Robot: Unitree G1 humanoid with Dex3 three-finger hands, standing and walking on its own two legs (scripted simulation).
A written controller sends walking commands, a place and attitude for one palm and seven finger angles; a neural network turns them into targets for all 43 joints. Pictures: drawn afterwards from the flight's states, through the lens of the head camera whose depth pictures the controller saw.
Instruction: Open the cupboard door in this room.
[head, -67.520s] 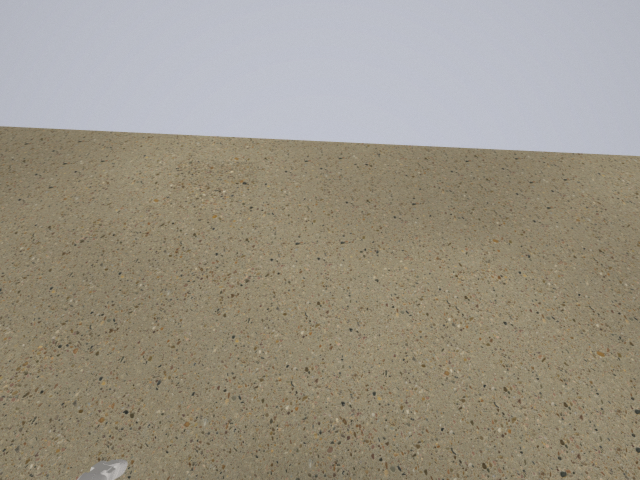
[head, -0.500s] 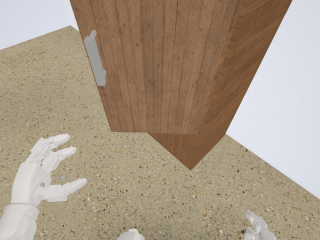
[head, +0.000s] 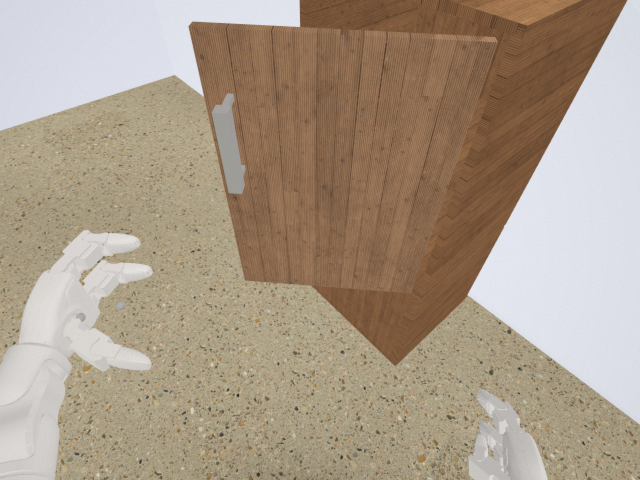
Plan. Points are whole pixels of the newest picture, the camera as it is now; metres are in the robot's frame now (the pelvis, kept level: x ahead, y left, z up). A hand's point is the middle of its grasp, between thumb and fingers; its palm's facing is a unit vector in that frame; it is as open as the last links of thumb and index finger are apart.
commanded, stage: raise the hand with hooked fingers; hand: left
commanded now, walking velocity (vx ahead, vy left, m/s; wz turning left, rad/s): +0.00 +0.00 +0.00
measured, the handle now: (233, 145) +0.58 +0.20 +0.10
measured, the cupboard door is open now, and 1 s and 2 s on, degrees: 44 44 44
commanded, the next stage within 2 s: move the hooked fingers beside the handle in 0.72 s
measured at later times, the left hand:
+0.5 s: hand (129, 273) +0.30 +0.25 +0.12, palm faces +0.05 -1.00 -0.04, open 14.0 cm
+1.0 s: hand (136, 260) +0.32 +0.25 +0.12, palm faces +0.08 -1.00 -0.03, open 14.0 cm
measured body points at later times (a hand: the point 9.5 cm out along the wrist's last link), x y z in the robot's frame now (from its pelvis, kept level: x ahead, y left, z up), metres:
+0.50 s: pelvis +0.00 -0.02 +0.01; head +0.01 -0.03 +0.46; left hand +0.29 +0.30 +0.12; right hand +0.15 -0.27 -0.07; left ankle +0.04 +0.09 -0.72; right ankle -0.02 -0.12 -0.72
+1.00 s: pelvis +0.00 -0.03 +0.01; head +0.01 -0.04 +0.46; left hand +0.31 +0.30 +0.13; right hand +0.16 -0.28 -0.08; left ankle +0.04 +0.09 -0.72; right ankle -0.02 -0.12 -0.72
